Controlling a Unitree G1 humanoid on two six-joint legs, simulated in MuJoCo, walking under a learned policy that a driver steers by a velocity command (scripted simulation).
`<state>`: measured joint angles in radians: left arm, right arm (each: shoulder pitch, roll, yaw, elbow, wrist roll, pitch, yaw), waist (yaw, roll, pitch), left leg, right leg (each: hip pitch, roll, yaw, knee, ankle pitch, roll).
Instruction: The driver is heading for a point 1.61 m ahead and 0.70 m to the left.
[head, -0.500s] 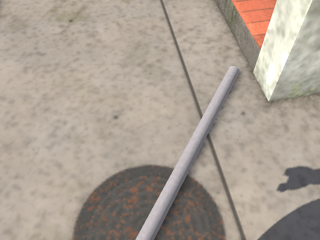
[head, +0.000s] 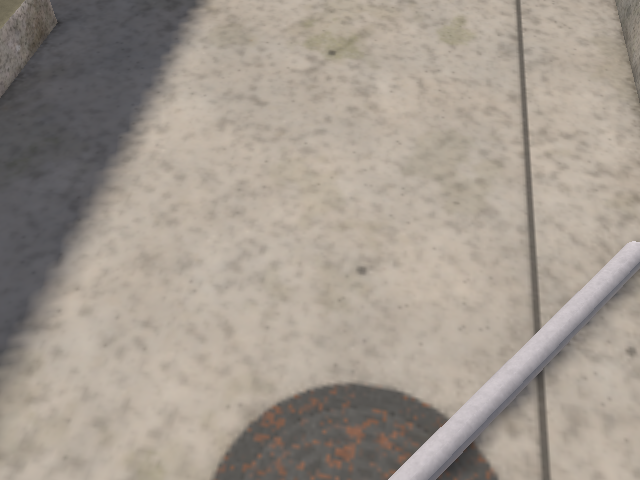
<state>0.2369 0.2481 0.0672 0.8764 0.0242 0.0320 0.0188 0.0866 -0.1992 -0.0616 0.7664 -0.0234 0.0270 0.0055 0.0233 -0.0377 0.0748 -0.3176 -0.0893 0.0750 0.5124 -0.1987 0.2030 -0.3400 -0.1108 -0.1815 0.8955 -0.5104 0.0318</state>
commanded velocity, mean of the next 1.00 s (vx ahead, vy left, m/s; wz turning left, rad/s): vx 0.02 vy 0.00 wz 0.57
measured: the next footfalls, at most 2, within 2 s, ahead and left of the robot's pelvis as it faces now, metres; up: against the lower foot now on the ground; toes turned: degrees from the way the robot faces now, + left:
right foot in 0.60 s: +0.09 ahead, -0.13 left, +0.00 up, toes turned +27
left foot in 1.08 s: -0.05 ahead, +0.03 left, +0.00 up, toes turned +35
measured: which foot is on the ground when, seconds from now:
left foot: down 0.00-0.62, up 0.64-1.00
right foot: up 0.00-0.58, down 0.60-1.00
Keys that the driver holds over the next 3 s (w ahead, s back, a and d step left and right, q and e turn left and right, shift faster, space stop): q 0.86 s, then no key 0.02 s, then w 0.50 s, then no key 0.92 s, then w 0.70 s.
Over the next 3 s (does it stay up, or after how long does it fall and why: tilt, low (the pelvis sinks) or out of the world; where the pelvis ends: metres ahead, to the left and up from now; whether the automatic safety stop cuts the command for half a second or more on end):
stays up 0.51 0.27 0.00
